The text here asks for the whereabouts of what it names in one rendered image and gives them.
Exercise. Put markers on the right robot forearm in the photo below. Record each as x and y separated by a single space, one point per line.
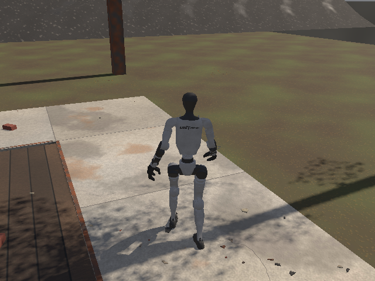
213 151

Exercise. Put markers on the right robot hand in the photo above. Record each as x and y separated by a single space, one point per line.
208 154

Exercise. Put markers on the left robot hand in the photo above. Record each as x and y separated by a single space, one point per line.
150 172

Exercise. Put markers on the robot right shin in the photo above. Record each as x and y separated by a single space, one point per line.
199 220

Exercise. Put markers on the robot left foot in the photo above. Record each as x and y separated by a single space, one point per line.
172 223

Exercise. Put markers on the left robot upper arm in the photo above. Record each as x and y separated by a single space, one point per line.
170 123

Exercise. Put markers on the left robot forearm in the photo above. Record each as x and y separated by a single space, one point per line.
158 155

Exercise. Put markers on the right robot upper arm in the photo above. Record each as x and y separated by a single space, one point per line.
209 132

